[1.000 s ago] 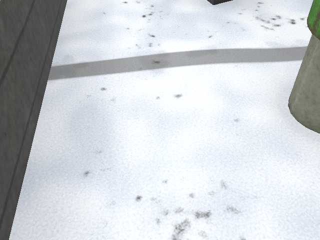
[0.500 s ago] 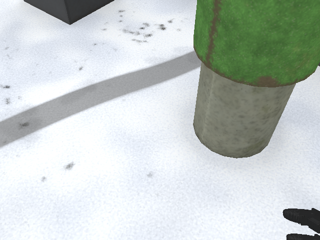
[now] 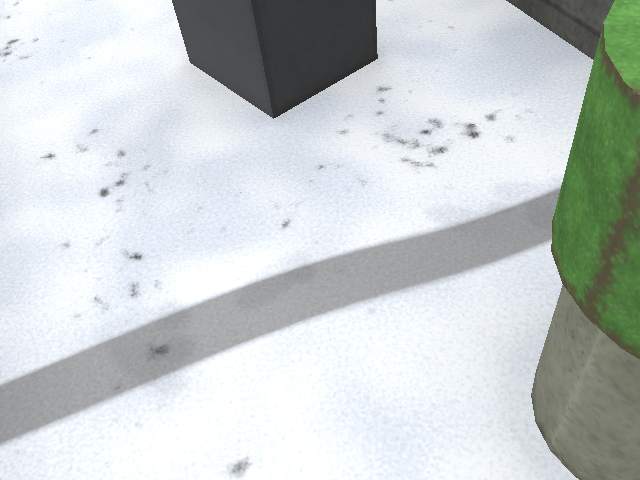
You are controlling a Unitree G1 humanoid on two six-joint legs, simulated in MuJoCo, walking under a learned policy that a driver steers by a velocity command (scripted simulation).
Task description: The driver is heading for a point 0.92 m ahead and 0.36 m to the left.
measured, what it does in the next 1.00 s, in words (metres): walks ahead, turning left: left foot, then right foot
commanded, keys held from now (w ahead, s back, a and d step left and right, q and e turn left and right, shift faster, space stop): w+q+shift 0.60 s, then w+shift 0.02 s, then w+e+shift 0.06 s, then e+shift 0.32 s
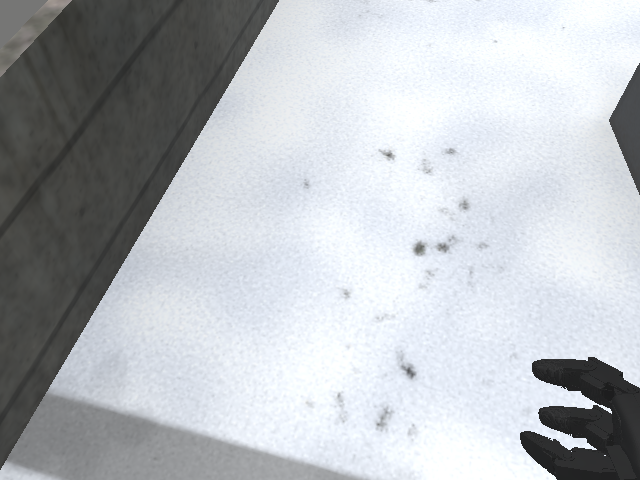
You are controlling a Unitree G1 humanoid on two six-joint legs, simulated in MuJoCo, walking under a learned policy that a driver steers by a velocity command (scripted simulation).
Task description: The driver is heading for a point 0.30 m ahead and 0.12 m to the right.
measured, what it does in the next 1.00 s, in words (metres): walks ahead, turning right: left foot, then right foot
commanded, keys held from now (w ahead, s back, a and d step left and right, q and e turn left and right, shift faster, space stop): e+shift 0.20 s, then shift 0.80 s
